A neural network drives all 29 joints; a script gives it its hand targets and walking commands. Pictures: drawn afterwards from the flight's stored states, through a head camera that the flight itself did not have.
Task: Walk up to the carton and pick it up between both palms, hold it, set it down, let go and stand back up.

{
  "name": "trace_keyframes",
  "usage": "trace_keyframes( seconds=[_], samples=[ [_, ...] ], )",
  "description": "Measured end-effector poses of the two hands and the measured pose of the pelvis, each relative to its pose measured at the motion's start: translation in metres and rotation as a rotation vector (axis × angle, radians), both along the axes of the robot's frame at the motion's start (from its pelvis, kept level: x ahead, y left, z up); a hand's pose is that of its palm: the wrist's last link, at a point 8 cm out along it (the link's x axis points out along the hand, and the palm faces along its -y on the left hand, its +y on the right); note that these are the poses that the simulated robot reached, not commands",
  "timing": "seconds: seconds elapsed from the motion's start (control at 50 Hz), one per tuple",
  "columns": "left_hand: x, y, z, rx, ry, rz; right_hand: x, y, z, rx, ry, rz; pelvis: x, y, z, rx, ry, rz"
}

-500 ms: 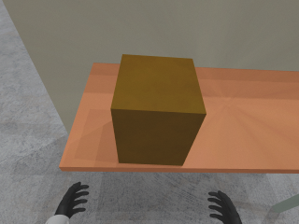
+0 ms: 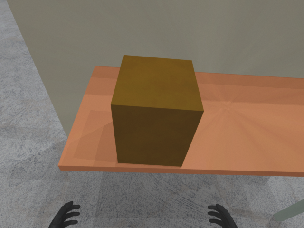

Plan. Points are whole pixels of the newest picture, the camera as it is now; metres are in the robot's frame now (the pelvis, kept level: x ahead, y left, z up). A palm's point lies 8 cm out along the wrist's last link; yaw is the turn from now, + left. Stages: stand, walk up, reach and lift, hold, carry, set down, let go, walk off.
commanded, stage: stand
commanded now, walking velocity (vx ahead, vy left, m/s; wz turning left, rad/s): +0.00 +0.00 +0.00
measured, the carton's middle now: (153, 113) +0.44 -0.01 +0.08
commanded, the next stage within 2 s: none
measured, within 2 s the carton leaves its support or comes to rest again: neither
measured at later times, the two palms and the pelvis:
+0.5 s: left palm out of the picture +0.04 +0.26 -0.13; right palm out of the picture -0.01 -0.24 -0.13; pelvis -0.01 +0.02 -0.01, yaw -2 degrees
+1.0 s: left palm out of the picture -0.05 +0.24 -0.14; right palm out of the picture -0.06 -0.22 -0.14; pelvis -0.03 +0.02 +0.00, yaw -3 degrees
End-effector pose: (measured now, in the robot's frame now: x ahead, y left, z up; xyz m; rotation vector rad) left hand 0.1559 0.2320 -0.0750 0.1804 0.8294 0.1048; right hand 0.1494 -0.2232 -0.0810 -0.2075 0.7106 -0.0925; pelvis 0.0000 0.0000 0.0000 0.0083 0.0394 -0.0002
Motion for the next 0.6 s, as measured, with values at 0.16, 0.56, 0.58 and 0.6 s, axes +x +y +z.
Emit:
trace_keyframes(
  seconds=[0.16,0.56,0.58,0.6],
  samples=[
    [-0.052,0.008,-0.019,0.050,0.052,-0.035,-0.042,-0.027,-0.024,-0.060,0.233,-0.012,-0.004,0.000,-0.005,-0.021,0.001,-0.011],
    [-0.123,0.028,-0.054,0.029,0.287,0.006,-0.164,-0.006,-0.049,-0.010,0.544,-0.170,-0.011,0.018,-0.005,-0.017,-0.018,-0.036],
    [-0.128,0.028,-0.054,0.031,0.300,0.010,-0.165,-0.004,-0.050,-0.004,0.546,-0.171,-0.012,0.019,-0.005,-0.017,-0.019,-0.037],
    [-0.133,0.029,-0.055,0.032,0.315,0.014,-0.166,-0.002,-0.051,0.001,0.548,-0.172,-0.013,0.020,-0.004,-0.016,-0.020,-0.038]
  ],
)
